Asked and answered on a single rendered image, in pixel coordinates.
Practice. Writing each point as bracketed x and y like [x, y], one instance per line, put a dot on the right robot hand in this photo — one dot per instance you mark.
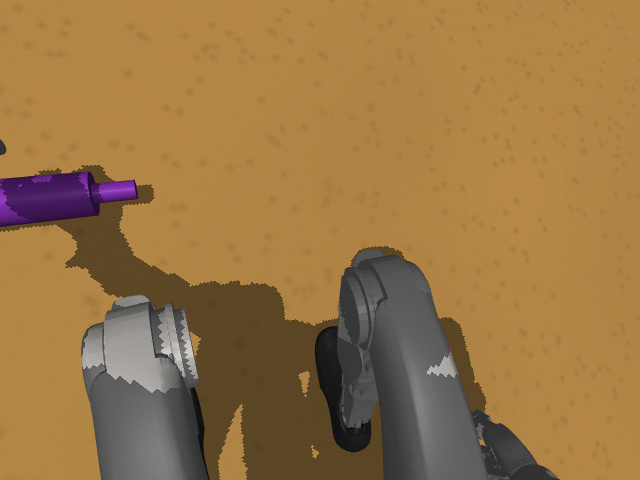
[504, 453]

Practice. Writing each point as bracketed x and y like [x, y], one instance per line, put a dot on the right robot arm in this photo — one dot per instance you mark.
[533, 472]

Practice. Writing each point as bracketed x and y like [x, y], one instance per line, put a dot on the bottle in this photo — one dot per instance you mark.
[34, 199]

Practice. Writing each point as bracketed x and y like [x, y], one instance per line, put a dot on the left robot foot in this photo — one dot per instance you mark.
[200, 423]

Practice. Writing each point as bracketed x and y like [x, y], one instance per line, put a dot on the right robot foot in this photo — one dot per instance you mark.
[330, 379]

